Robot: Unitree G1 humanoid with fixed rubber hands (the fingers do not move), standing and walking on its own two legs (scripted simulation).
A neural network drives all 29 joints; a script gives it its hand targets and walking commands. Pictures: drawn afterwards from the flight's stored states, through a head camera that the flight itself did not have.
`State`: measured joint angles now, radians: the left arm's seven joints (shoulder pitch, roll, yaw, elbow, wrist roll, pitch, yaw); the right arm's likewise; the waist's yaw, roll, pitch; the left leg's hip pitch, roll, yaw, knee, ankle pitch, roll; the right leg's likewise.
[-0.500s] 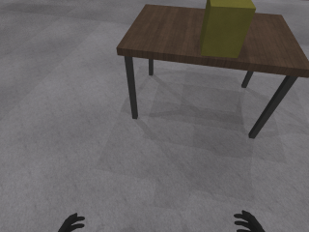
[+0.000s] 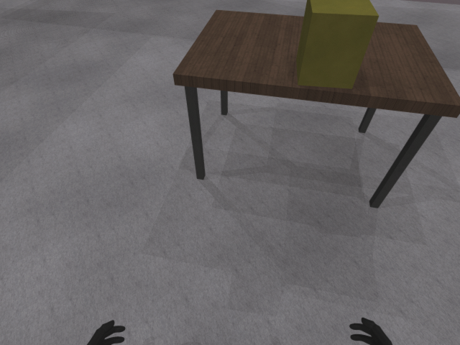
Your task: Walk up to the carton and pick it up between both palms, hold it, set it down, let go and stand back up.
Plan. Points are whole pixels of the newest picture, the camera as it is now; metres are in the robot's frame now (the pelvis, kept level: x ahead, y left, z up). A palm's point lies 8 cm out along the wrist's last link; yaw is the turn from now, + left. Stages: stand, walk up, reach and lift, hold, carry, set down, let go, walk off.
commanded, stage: stand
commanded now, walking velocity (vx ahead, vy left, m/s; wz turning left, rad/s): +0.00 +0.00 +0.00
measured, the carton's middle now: (330, 41) +1.09 -0.37 +0.03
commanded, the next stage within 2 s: walk up in 0.34 s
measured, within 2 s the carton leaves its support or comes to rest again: neither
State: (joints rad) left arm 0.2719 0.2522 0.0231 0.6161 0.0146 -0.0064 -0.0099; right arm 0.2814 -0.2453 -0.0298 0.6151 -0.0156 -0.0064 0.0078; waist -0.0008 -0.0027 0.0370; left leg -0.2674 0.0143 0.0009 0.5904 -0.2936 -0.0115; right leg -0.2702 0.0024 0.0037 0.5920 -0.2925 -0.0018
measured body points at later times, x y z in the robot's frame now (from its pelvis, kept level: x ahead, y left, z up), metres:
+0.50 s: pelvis +0.00 +0.00 +0.00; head +0.00 +0.00 +0.45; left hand +0.12 +0.26 -0.10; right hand +0.12 -0.25 -0.10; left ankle +0.01 +0.13 -0.73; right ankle +0.02 -0.12 -0.73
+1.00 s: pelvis +0.09 -0.11 -0.02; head +0.08 -0.13 +0.43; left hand +0.19 +0.17 -0.11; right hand +0.13 -0.40 -0.14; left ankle +0.07 +0.03 -0.66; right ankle +0.11 -0.23 -0.73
